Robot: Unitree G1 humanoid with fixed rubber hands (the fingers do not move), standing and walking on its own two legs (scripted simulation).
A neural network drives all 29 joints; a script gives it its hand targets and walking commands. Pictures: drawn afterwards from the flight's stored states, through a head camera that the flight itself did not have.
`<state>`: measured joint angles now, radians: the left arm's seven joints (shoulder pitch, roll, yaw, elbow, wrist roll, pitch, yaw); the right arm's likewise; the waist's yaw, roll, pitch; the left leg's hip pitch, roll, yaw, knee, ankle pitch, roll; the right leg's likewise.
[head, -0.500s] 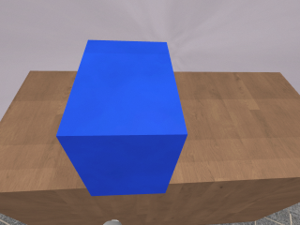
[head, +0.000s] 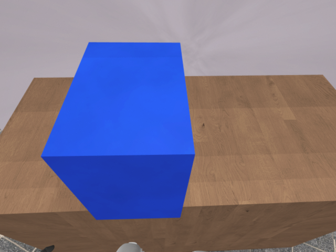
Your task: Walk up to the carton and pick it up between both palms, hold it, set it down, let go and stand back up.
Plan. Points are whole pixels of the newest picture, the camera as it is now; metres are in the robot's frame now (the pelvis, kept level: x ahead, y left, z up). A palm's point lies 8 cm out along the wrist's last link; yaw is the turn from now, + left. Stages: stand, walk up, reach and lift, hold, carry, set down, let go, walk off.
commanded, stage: walk up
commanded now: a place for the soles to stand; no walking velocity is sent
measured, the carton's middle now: (136, 134) +0.35 +0.07 +0.11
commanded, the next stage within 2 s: none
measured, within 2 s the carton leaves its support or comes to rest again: neither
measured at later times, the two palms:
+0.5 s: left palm out of the picture +0.10 +0.31 -0.10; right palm out of the picture +0.07 -0.30 -0.10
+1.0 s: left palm out of the picture +0.10 +0.32 -0.10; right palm out of the picture +0.06 -0.30 -0.10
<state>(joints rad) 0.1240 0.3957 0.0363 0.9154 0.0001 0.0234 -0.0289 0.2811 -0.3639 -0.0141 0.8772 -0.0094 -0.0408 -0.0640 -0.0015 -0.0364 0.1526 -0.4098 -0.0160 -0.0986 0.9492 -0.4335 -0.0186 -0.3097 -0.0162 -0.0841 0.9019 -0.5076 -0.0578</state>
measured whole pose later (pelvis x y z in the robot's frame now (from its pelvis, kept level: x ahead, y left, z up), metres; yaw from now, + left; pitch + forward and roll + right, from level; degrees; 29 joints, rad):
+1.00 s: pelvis +0.00 +0.01 +0.00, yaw +1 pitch -3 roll +0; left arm 0.09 0.39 0.04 0.93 0.00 0.01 -0.02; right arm 0.25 -0.37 -0.01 0.88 -0.01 -0.05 -0.06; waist 0.00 0.00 0.18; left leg -0.38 -0.02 -0.12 0.88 -0.48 -0.02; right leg -0.31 -0.02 -0.09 0.85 -0.48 -0.05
